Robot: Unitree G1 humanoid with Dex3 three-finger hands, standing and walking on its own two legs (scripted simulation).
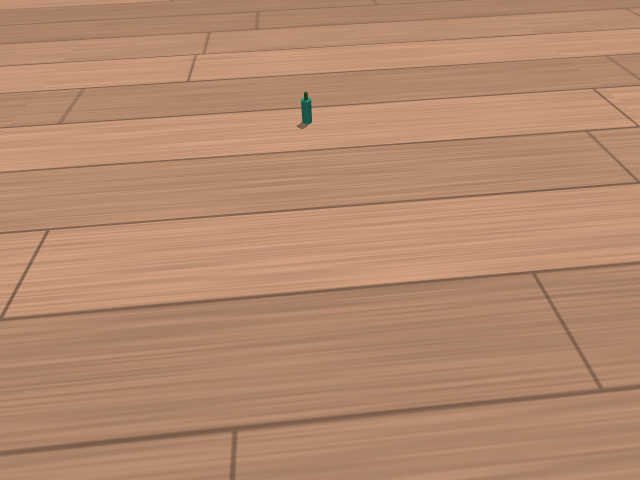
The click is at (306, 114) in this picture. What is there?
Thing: necked bottle
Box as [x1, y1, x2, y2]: [301, 92, 311, 123]
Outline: 304,92 304,96 301,99 302,121 304,123 311,122 310,98 307,96 307,93
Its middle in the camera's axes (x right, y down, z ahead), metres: -0.09 -0.80 +2.32
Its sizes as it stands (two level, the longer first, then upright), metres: 0.060 0.060 0.192
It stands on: the floor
